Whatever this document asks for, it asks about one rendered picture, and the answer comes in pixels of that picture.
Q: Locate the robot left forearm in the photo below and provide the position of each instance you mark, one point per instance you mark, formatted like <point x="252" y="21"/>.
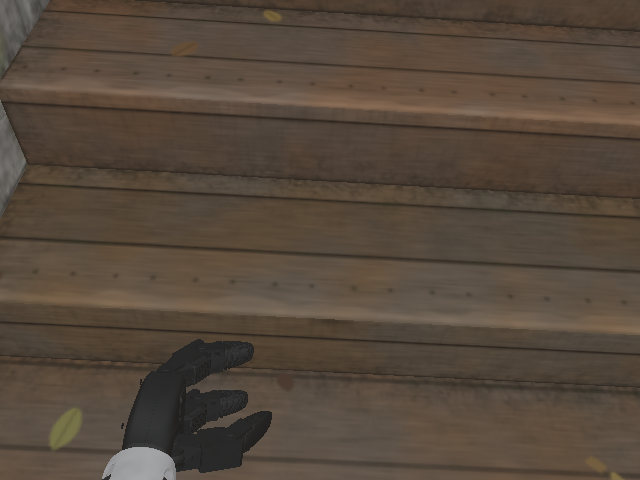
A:
<point x="140" y="463"/>

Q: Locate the robot left hand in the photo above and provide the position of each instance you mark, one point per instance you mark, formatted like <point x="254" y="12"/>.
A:
<point x="164" y="416"/>

